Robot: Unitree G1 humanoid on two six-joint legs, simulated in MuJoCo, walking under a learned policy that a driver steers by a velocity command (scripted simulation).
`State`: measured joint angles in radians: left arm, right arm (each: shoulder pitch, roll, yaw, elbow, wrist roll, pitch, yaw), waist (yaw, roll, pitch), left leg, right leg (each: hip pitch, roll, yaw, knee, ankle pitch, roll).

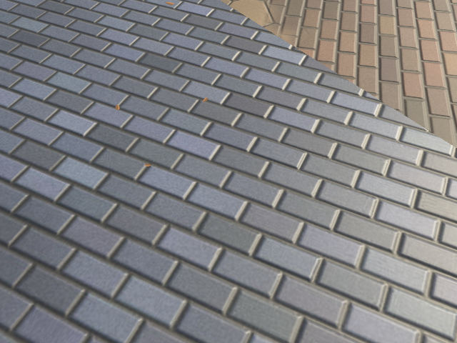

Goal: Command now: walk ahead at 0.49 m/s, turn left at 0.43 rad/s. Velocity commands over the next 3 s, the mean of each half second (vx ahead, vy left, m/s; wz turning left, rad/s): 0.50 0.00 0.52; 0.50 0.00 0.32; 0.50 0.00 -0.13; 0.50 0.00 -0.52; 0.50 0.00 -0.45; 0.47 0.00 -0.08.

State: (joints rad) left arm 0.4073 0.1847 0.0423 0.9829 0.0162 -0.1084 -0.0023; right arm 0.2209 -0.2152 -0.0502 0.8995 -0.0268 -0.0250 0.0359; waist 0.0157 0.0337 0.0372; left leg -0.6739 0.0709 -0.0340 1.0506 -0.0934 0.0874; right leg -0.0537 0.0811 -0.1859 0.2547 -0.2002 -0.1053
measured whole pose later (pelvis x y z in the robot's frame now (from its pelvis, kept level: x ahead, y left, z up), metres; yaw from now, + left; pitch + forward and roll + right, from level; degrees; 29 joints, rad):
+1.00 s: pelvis +0.56 +0.08 +0.00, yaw +25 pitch +0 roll +0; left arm 0.28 0.24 0.04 0.88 0.02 -0.08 -0.01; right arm 0.29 -0.27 -0.05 0.89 -0.04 -0.05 0.02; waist -0.01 0.04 0.04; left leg -0.44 -0.01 -0.05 1.12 -0.30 0.07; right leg -0.23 0.06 -0.07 0.39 -0.17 -0.07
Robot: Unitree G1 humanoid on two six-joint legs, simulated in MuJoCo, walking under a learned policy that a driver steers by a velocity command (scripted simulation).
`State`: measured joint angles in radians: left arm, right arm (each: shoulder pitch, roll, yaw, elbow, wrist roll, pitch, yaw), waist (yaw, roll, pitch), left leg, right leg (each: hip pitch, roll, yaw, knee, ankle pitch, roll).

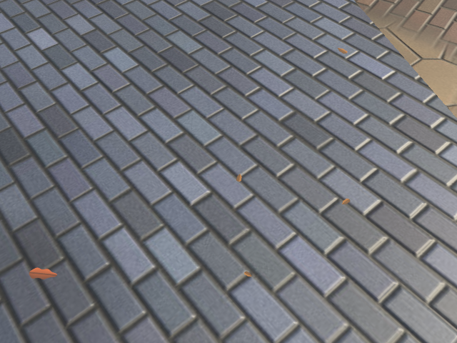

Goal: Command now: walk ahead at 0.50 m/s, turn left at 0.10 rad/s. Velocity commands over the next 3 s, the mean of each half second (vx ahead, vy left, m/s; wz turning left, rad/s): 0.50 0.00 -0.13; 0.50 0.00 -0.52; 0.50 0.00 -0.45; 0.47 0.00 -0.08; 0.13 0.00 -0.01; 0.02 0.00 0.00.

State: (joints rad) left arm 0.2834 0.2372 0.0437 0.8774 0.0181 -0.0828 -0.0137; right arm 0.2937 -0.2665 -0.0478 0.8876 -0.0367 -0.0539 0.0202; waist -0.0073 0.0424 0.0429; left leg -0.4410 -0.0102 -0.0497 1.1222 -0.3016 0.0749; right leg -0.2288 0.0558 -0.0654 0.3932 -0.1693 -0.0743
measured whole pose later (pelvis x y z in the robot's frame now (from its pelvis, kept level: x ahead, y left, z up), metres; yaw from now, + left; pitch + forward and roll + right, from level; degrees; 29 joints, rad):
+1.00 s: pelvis +0.48 -0.05 -0.02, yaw -25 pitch +0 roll +0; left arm 0.12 0.25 0.07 0.81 0.03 -0.02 -0.02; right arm 0.33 -0.23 -0.05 0.91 -0.01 -0.07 0.00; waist -0.03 0.01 0.07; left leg -0.28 0.08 0.09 1.21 -0.40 0.00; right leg -0.39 0.09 -0.10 0.59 -0.19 -0.14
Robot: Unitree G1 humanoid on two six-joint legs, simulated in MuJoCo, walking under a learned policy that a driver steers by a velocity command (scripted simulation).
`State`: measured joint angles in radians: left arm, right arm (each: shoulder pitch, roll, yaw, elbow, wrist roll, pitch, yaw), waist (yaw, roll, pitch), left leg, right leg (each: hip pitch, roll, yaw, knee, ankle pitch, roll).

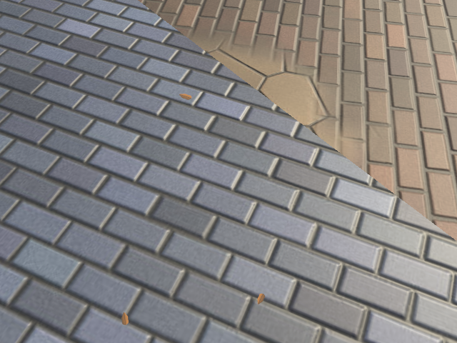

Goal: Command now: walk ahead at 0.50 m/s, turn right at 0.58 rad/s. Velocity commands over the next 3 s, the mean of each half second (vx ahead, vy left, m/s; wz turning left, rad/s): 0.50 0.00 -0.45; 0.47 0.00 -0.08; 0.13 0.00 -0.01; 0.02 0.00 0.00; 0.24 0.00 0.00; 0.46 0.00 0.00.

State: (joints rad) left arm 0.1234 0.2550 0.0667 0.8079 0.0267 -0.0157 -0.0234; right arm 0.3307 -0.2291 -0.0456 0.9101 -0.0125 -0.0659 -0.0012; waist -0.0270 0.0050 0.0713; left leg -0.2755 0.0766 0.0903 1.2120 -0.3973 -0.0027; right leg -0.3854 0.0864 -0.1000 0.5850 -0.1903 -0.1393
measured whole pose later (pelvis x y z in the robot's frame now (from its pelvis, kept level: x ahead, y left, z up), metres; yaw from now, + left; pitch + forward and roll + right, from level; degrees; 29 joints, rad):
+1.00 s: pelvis +0.52 -0.05 +0.00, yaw -13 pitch +1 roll +2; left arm 0.02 0.22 0.01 0.78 0.05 -0.08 -0.02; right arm 0.45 -0.22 -0.03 0.99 0.00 -0.07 0.00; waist -0.07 -0.01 0.05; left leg 0.01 -0.03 0.05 0.46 -0.42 0.03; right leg -0.44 0.00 -0.06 0.51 -0.06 -0.08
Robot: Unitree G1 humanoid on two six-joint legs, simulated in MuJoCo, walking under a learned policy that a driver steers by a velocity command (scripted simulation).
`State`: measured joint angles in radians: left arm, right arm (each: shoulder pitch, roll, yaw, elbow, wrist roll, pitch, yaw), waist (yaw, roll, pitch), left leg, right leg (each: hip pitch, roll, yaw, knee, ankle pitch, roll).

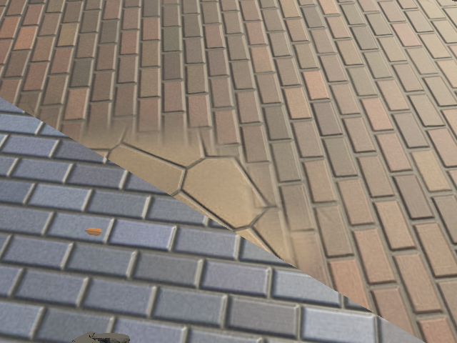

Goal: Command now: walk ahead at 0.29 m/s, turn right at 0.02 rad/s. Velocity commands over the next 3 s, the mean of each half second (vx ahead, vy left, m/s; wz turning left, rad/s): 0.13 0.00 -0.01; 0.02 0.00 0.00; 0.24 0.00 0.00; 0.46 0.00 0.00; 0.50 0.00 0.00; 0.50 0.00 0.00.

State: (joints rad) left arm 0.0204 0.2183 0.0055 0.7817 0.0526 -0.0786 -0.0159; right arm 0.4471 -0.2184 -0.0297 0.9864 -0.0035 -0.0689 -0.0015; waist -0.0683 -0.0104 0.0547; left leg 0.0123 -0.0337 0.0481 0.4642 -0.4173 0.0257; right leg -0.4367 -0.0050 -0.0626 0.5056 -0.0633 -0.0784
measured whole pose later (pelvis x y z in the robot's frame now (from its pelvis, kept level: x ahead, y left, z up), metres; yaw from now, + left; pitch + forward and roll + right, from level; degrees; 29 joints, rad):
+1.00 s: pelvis +0.09 +0.01 +0.02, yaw +0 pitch -2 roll +0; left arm 0.30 0.14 -0.01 1.15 0.01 0.00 0.04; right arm 0.30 -0.14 0.01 1.15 -0.01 -0.01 -0.04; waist 0.01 0.00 0.02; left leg -0.14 -0.01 0.02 0.39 -0.22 0.02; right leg -0.16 0.02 -0.06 0.38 -0.18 -0.04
